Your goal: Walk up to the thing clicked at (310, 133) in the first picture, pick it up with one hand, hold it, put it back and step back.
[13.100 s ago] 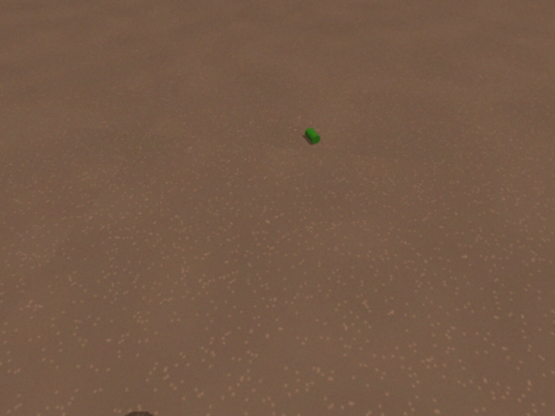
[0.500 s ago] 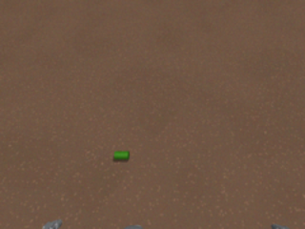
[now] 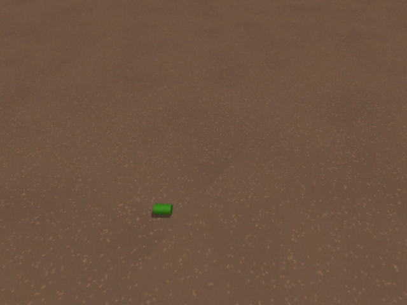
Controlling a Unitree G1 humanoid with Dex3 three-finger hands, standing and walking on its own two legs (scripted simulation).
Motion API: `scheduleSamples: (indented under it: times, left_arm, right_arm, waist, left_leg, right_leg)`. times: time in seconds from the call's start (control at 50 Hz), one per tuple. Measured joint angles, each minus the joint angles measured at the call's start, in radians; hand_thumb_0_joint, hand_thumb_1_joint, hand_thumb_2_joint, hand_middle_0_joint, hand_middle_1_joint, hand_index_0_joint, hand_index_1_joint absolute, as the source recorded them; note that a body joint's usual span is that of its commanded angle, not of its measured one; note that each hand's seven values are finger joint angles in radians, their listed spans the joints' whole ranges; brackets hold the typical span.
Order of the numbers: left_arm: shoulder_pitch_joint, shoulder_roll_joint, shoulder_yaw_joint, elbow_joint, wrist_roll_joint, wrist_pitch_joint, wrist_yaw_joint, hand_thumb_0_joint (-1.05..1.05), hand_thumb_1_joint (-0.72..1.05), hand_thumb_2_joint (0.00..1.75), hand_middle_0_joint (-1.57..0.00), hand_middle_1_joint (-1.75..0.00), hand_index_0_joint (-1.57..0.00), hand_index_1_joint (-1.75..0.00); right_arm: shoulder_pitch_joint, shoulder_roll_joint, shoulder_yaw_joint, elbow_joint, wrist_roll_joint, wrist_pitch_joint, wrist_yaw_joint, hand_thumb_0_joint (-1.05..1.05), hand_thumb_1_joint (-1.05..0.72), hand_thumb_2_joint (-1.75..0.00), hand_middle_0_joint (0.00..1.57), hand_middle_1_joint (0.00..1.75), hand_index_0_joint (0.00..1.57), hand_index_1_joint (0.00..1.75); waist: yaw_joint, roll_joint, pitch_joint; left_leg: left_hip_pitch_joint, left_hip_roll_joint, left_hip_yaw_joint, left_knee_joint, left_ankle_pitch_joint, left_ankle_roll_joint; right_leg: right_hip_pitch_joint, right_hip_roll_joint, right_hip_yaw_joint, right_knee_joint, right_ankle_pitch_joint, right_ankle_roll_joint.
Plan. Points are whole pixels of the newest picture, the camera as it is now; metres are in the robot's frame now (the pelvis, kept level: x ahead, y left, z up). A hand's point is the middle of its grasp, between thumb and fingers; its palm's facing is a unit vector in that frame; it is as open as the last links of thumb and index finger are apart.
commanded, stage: walk up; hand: left
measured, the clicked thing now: (163, 209) +0.76 +0.27 -0.73
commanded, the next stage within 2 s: stand in 0.72 s
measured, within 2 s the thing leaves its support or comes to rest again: neither
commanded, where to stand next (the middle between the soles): +0.37 +0.04 m, yaw +0 degrees
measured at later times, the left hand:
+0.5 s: hand out of the picture +0.10 +0.26 -0.13, palm faces +0.04 -0.93 -0.36, open 7.3 cm
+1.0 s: hand out of the picture +0.08 +0.26 -0.14, palm faces +0.00 -0.94 -0.33, open 7.3 cm
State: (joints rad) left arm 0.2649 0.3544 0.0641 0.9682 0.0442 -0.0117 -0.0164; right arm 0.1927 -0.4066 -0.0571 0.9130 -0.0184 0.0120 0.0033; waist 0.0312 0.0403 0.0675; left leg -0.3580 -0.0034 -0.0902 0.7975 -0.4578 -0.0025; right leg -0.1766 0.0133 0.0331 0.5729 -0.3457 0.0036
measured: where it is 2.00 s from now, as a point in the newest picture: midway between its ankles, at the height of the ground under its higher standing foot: outside the picture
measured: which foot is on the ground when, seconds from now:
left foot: down 0.00-1.00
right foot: down 0.00-1.00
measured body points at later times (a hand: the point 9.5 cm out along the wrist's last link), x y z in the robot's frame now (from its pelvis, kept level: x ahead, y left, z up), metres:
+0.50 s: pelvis +0.01 +0.00 +0.01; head +0.02 +0.00 +0.46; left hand +0.09 +0.31 -0.11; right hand +0.11 -0.30 -0.12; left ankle +0.03 +0.13 -0.73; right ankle -0.02 -0.14 -0.73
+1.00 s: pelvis +0.01 +0.01 +0.02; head +0.02 +0.01 +0.47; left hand +0.08 +0.31 -0.12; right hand +0.11 -0.29 -0.11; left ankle +0.03 +0.13 -0.73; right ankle -0.02 -0.14 -0.73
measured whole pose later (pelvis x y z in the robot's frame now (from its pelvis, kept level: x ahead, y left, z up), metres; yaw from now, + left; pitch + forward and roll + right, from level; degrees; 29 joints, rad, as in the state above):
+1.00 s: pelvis +0.01 +0.01 +0.02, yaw +1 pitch -3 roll +0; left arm 0.08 0.35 0.01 1.13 0.01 -0.01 -0.01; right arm 0.05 -0.34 -0.01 1.11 0.00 -0.01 0.00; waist 0.00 -0.01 0.08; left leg -0.15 -0.01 -0.04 0.36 -0.16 -0.01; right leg -0.06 -0.02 0.03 0.33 -0.22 0.03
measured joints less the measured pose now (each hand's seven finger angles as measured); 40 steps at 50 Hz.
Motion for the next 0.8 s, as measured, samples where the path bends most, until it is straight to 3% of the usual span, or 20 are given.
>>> scheduleSamples:
  times: [0.06, 0.1, 0.12, 0.18, 0.2, 0.26, 0.46, 0.8]
  left_arm:
    - [0.001, -0.002, -0.004, 0.004, 0.0, -0.003, -0.004, 0.01, 0.9, 0.9, -0.21, -0.3, -0.21, -0.3]
    - [-0.012, 0.009, -0.005, 0.006, -0.005, 0.003, -0.004, 0.01, 0.9, 0.9, -0.21, -0.3, -0.21, -0.3]
    - [-0.018, 0.015, -0.006, 0.01, -0.012, 0.007, -0.003, 0.01, 0.9, 0.9, -0.21, -0.3, -0.21, -0.3]
    - [-0.039, 0.029, -0.007, 0.028, -0.026, 0.011, 0.001, 0.01, 0.91, 0.9, -0.21, -0.3, -0.21, -0.3]
    - [-0.045, 0.034, -0.006, 0.031, -0.028, 0.008, 0.002, 0.01, 0.91, 0.9, -0.21, -0.3, -0.21, -0.3]
    - [-0.068, 0.038, -0.007, 0.043, -0.029, -0.007, 0.005, 0.01, 0.91, 0.9, -0.2, -0.3, -0.21, -0.3]
    - [-0.131, 0.011, -0.025, 0.071, -0.029, -0.022, 0.006, 0.0, 0.91, 0.9, -0.21, -0.3, -0.21, -0.3]
    - [-0.18, 0.008, -0.036, 0.122, -0.036, -0.004, 0.014, 0.0, 0.91, 0.9, -0.2, -0.3, -0.21, -0.3]
  right_arm:
    - [0.025, -0.007, -0.005, 0.027, 0.0, -0.009, 0.007, 0.0, -0.91, -0.9, 0.2, 0.3, 0.2, 0.3]
    - [0.028, 0.007, -0.008, 0.049, -0.004, -0.017, 0.008, 0.0, -0.91, -0.9, 0.2, 0.3, 0.2, 0.29]
    - [0.028, 0.017, -0.007, 0.057, -0.007, -0.02, 0.008, 0.0, -0.91, -0.9, 0.2, 0.3, 0.2, 0.29]
    - [0.028, 0.046, 0.006, 0.066, -0.009, -0.026, 0.014, 0.01, -0.91, -0.9, 0.2, 0.3, 0.2, 0.3]
    - [0.026, 0.056, 0.012, 0.068, -0.009, -0.026, 0.016, 0.01, -0.91, -0.9, 0.2, 0.3, 0.2, 0.3]
    - [0.014, 0.075, 0.024, 0.079, -0.003, -0.025, 0.017, 0.01, -0.91, -0.9, 0.21, 0.3, 0.2, 0.3]
    - [-0.042, 0.068, 0.026, 0.118, 0.005, -0.033, 0.011, 0.01, -0.9, -0.9, 0.21, 0.3, 0.2, 0.3]
    - [-0.116, 0.067, 0.03, 0.166, 0.009, -0.027, 0.0, 0.0, -0.91, -0.9, 0.2, 0.3, 0.2, 0.3]
  waist:
    - [-0.001, 0.001, -0.01]
    - [0.001, -0.029, 0.003]
    - [0.003, -0.043, 0.006]
    - [-0.003, -0.053, 0.0]
    - [-0.005, -0.056, 0.0]
    - [-0.013, -0.049, -0.001]
    - [-0.027, -0.023, -0.014]
    - [-0.019, -0.055, 0.008]
  left_leg:
    - [0.053, 0.002, 0.023, -0.108, 0.023, 0.0]
    - [0.092, -0.021, 0.042, -0.195, 0.177, 0.003]
    - [0.1, -0.03, 0.052, -0.21, 0.201, 0.006]
    - [0.101, -0.023, 0.056, -0.222, 0.195, 0.014]
    - [0.103, -0.018, 0.055, -0.227, 0.196, 0.012]
    - [0.109, -0.002, 0.042, -0.24, 0.202, -0.001]
    - [0.137, 0.003, 0.022, -0.287, 0.216, -0.01]
    - [0.182, -0.005, 0.034, -0.359, 0.245, -0.004]
  right_leg:
    - [-0.004, -0.022, -0.013, 0.005, -0.003, 0.017]
    - [-0.008, -0.053, -0.004, 0.031, -0.016, 0.029]
    - [-0.012, -0.062, 0.005, 0.041, -0.021, 0.024]
    - [-0.019, -0.047, 0.007, 0.05, -0.087, -0.007]
    - [-0.011, -0.04, 0.004, 0.028, -0.066, -0.012]
    - [0.018, -0.026, -0.007, -0.045, 0.036, 0.01]
    - [0.063, -0.021, -0.027, -0.114, 0.048, 0.014]
    - [0.101, -0.033, -0.017, -0.178, 0.075, 0.024]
